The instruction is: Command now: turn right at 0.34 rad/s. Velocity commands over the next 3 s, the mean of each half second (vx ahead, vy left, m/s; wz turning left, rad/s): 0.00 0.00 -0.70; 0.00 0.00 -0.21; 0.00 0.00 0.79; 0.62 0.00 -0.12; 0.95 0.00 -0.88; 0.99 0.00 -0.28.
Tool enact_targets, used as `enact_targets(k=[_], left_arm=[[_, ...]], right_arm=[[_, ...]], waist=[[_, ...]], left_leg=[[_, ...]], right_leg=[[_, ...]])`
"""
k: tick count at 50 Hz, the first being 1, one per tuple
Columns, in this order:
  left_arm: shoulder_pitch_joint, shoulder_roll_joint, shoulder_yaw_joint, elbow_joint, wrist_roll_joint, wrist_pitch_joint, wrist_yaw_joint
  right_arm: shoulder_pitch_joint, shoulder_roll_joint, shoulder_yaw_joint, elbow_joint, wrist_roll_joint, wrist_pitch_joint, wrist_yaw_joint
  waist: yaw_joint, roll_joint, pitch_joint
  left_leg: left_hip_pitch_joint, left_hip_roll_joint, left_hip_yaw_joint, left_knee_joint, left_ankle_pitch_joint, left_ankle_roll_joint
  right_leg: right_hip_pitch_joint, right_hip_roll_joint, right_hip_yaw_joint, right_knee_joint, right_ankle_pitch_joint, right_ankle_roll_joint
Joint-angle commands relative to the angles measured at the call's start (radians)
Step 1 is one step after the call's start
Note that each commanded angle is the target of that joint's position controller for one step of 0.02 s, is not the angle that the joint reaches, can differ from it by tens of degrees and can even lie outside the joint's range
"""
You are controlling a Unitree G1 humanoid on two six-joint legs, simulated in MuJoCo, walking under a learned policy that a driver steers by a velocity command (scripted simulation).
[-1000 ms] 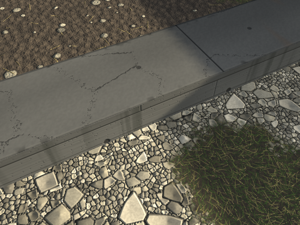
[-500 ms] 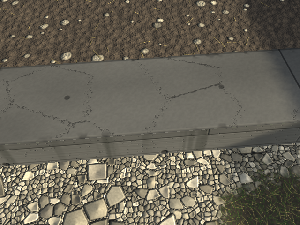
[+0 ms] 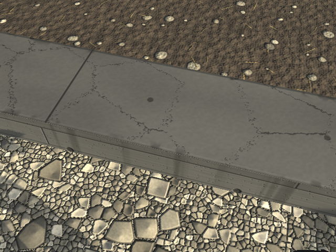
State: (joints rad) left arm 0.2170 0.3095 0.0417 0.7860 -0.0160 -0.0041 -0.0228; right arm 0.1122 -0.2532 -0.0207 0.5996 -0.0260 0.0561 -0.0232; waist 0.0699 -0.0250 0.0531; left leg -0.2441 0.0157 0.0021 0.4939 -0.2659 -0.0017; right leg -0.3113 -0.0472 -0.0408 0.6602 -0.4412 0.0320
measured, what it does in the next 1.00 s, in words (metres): steps on the spot, turning right: right foot, then left foot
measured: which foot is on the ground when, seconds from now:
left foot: down 0.00-0.32, up 0.34-0.80, down 0.82-1.00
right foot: up 0.00-0.30, down 0.32-0.86, up 0.88-1.00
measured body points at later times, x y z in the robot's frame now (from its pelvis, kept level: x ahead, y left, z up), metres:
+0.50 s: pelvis +0.01 -0.05 +0.00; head +0.05 -0.10 +0.45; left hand +0.25 +0.18 -0.07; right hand +0.07 -0.38 -0.10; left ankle +0.05 +0.11 -0.65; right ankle -0.01 -0.13 -0.74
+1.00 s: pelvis +0.07 -0.04 +0.00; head +0.10 -0.05 +0.45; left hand +0.35 +0.09 -0.09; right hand +0.05 -0.35 -0.10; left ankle +0.15 +0.06 -0.74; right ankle -0.02 -0.12 -0.72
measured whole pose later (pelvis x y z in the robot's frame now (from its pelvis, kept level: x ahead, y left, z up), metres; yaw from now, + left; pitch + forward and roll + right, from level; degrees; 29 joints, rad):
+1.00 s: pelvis +0.07 -0.04 +0.00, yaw -27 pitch +2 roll -1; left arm 0.12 0.27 0.04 0.61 0.02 0.02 0.03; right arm 0.20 -0.29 -0.06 0.72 0.02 -0.01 0.00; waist -0.03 -0.01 0.04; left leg -0.32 -0.05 -0.15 0.54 -0.24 0.00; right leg -0.27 0.10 0.11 0.65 -0.46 0.02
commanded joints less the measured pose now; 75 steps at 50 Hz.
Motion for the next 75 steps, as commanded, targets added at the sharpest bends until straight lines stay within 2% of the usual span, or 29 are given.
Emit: enact_targets(k=[1,5,9,12,15,16,17,18,20,21,24,29,35,38,40,42,43,45,47,51,56,57,58,59,60,62,64,68,75], left_arm=[[-0.037,0.165,0.058,-0.069,-0.024,0.003,0.017],[0.012,0.105,0.060,-0.081,-0.012,0.058,0.043],[-0.046,0.051,0.039,-0.154,-0.003,0.059,0.014],[-0.023,0.078,0.050,-0.187,-0.004,0.062,-0.008],[0.056,0.099,0.073,-0.187,-0.004,0.074,-0.003],[0.121,0.156,0.099,-0.173,0.001,0.070,0.014],[0.160,0.324,0.140,-0.193,0.003,0.060,0.037],[0.171,0.314,0.129,-0.220,0.043,0.026,0.023],[0.109,0.252,0.113,-0.220,0.021,-0.015,0.019],[0.050,0.216,0.103,-0.228,-0.003,-0.011,0.028],[-0.041,0.183,0.085,-0.267,-0.001,0.015,0.059],[-0.033,0.202,0.091,-0.277,-0.001,0.032,0.074],[-0.051,0.177,0.068,-0.283,0.022,0.042,0.056],[-0.082,0.098,0.030,-0.274,0.033,0.039,0.045],[-0.071,0.038,0.003,-0.240,0.038,0.026,0.035],[0.041,0.088,0.020,-0.221,0.072,0.008,0.036],[0.012,0.100,0.025,-0.228,0.074,0.006,0.043],[-0.081,0.123,0.039,-0.243,0.047,0.008,0.060],[-0.099,0.092,0.041,-0.254,0.033,0.013,0.062],[-0.117,0.048,0.042,-0.253,0.015,-0.008,0.045],[0.026,0.062,0.064,-0.175,-0.001,-0.022,0.027],[0.038,0.129,0.082,-0.175,0.012,-0.014,0.035],[-0.040,0.198,0.092,-0.198,0.060,-0.008,0.033],[-0.084,0.151,0.080,-0.229,0.074,-0.017,0.035],[-0.128,0.097,0.063,-0.240,0.065,-0.022,0.044],[-0.155,0.082,0.057,-0.238,0.034,-0.027,0.063],[-0.104,0.091,0.056,-0.225,0.034,-0.022,0.077],[-0.019,0.129,0.067,-0.202,0.044,0.007,0.082],[0.003,0.183,0.089,-0.165,0.015,0.012,0.049]], right_arm=[[0.047,-0.212,-0.080,-0.047,-0.012,-0.023,-0.017],[-0.054,-0.137,-0.064,-0.036,0.003,-0.043,-0.024],[-0.059,-0.164,-0.082,-0.017,0.007,-0.040,-0.028],[-0.050,-0.206,-0.101,0.002,0.025,-0.042,-0.016],[-0.059,-0.188,-0.104,0.024,0.053,-0.047,-0.001],[-0.001,-0.153,-0.099,0.049,0.045,-0.048,0.008],[-0.033,-0.096,-0.079,-0.007,-0.006,-0.051,0.010],[-0.139,-0.101,-0.073,-0.050,-0.010,-0.057,0.002],[-0.166,-0.135,-0.082,-0.042,0.025,-0.067,-0.007],[-0.141,-0.151,-0.088,-0.021,0.017,-0.069,-0.015],[-0.090,-0.148,-0.091,0.008,0.011,-0.067,-0.009],[-0.070,-0.125,-0.079,0.039,0.021,-0.065,-0.004],[-0.070,-0.140,-0.077,0.048,0.025,-0.072,0.009],[-0.020,-0.130,-0.065,0.065,0.026,-0.082,0.023],[-0.002,-0.083,-0.044,0.073,0.014,-0.091,0.038],[-0.063,-0.231,-0.066,0.033,0.007,-0.093,0.031],[-0.069,-0.231,-0.070,0.040,0.018,-0.090,0.031],[-0.018,-0.232,-0.078,0.045,0.037,-0.085,0.029],[0.035,-0.251,-0.089,0.045,0.047,-0.082,0.019],[0.091,-0.255,-0.113,0.045,0.057,-0.063,-0.006],[-0.050,-0.221,-0.120,-0.019,0.083,-0.003,-0.025],[-0.007,-0.166,-0.105,-0.022,0.071,0.000,-0.021],[0.042,-0.155,-0.105,-0.036,0.059,-0.012,-0.017],[0.078,-0.232,-0.125,-0.019,0.040,-0.025,-0.012],[0.091,-0.264,-0.138,0.006,0.047,-0.023,-0.005],[0.115,-0.226,-0.132,0.033,0.047,-0.013,-0.002],[0.074,-0.186,-0.113,0.006,0.054,-0.015,0.012],[-0.014,-0.156,-0.089,-0.058,0.058,-0.023,0.034],[-0.070,-0.118,-0.070,-0.101,0.046,-0.014,0.051]], waist=[[-0.101,0.224,-0.127],[-0.051,0.201,-0.066],[-0.076,0.166,-0.094],[-0.072,0.169,-0.123],[-0.023,0.126,-0.124],[-0.008,-0.010,-0.129],[-0.020,-0.355,-0.112],[0.027,-0.283,-0.235],[0.003,-0.103,-0.183],[-0.029,-0.047,-0.153],[-0.077,-0.064,-0.158],[-0.070,-0.086,-0.157],[-0.033,-0.138,-0.144],[-0.040,-0.129,-0.168],[-0.068,-0.099,-0.146],[0.041,0.106,-0.100],[0.031,0.185,-0.088],[-0.032,0.214,-0.083],[-0.055,0.236,-0.102],[-0.090,0.198,-0.169],[-0.013,0.163,-0.197],[-0.042,0.024,-0.190],[-0.090,-0.230,-0.126],[-0.105,-0.160,-0.103],[-0.121,-0.082,-0.080],[-0.118,-0.051,-0.057],[-0.080,-0.074,-0.054],[-0.016,-0.069,-0.070],[0.003,-0.058,-0.098]], left_leg=[[0.212,0.312,-0.190,-0.139,0.515,0.246],[0.111,0.284,-0.035,-0.177,0.427,0.209],[0.146,0.307,0.035,-0.157,0.408,0.201],[0.164,0.348,0.057,-0.117,0.457,0.188],[0.100,0.319,0.134,0.031,0.350,0.096],[0.001,0.237,0.194,0.215,0.208,0.027],[-0.358,0.069,0.239,0.564,-0.325,-0.088],[-0.476,-0.035,-0.009,0.753,-0.479,-0.093],[-0.525,0.002,-0.103,0.771,-0.318,-0.038],[-0.523,0.023,-0.116,0.718,-0.230,-0.032],[-0.410,-0.013,-0.108,0.633,-0.080,-0.051],[-0.366,-0.062,-0.118,0.411,-0.014,-0.094],[-0.238,-0.038,-0.093,0.285,-0.039,-0.086],[-0.112,0.009,-0.063,0.179,-0.029,-0.063],[0.059,0.011,-0.061,-0.087,0.212,-0.033],[0.046,0.137,-0.265,-0.077,0.499,0.075],[-0.025,0.180,-0.355,-0.115,0.385,0.169],[-0.007,0.172,-0.431,-0.131,0.313,0.178],[0.064,0.181,-0.497,-0.111,0.381,0.203],[0.235,0.198,-0.584,-0.088,0.531,0.225],[-0.018,0.052,-0.483,-0.037,0.275,0.099],[-0.196,-0.044,-0.385,0.114,-0.022,0.036],[-0.386,-0.156,-0.231,0.317,-0.319,-0.017],[-0.394,-0.047,-0.225,0.510,-0.323,-0.046],[-0.384,-0.027,-0.200,0.586,-0.261,-0.059],[-0.427,-0.002,-0.167,0.664,-0.121,-0.085],[-0.457,0.022,-0.096,0.690,-0.066,-0.110],[-0.502,0.070,-0.039,0.585,-0.059,-0.142],[-0.356,0.070,0.036,0.371,-0.077,-0.097]], right_leg=[[-0.265,0.002,0.045,0.399,-0.163,0.040],[-0.286,-0.030,0.044,0.480,-0.007,0.079],[-0.218,-0.063,0.008,0.247,0.063,0.063],[-0.141,-0.046,-0.038,0.138,0.072,0.022],[0.017,0.006,-0.072,-0.062,0.209,-0.051],[0.150,0.009,0.016,-0.175,0.416,-0.105],[0.345,-0.239,0.438,-0.231,0.897,-0.259],[0.361,-0.336,0.673,-0.299,0.788,-0.419],[0.343,-0.268,0.536,-0.323,0.581,-0.350],[0.310,-0.230,0.484,-0.317,0.534,-0.302],[0.208,-0.151,0.404,-0.320,0.558,-0.255],[0.187,-0.108,0.426,-0.302,0.447,-0.241],[0.114,-0.106,0.470,-0.247,0.455,-0.242],[0.112,-0.123,0.440,-0.202,0.566,-0.236],[0.068,-0.067,0.374,-0.207,0.447,-0.171],[0.054,0.088,0.231,-0.105,0.153,-0.074],[0.079,0.106,0.178,-0.096,0.121,-0.029],[0.053,0.111,0.137,-0.060,0.118,-0.019],[-0.014,0.140,0.124,-0.021,0.044,-0.014],[-0.148,0.148,0.169,0.047,-0.107,0.008],[0.213,0.115,0.135,-0.347,0.252,-0.005],[0.345,-0.060,0.302,-0.396,0.260,-0.073],[0.287,-0.280,0.557,-0.417,0.385,-0.213],[0.230,-0.356,0.549,-0.406,0.470,-0.273],[0.202,-0.305,0.437,-0.387,0.493,-0.252],[0.236,-0.194,0.259,-0.350,0.537,-0.191],[0.258,-0.164,0.146,-0.339,0.717,-0.204],[0.371,-0.215,0.095,-0.351,0.774,-0.257],[0.368,-0.271,-0.001,-0.369,0.699,-0.266]])
Next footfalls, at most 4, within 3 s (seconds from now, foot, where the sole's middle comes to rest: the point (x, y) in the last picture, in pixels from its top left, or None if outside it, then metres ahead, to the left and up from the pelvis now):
0.32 right None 0.03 -0.14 -0.77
0.82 left None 0.18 0.03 -0.77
1.12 right None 0.04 -0.16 -0.77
1.66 left None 0.14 0.10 -0.77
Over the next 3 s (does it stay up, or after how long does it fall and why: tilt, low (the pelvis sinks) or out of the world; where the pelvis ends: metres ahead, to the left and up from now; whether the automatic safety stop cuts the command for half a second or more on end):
stays up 1.01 -0.30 0.16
